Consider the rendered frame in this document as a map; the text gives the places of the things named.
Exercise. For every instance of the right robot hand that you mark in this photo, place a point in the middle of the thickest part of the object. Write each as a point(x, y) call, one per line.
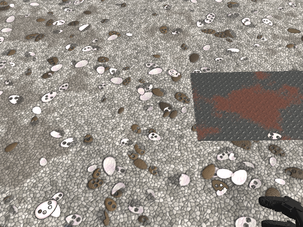
point(287, 206)

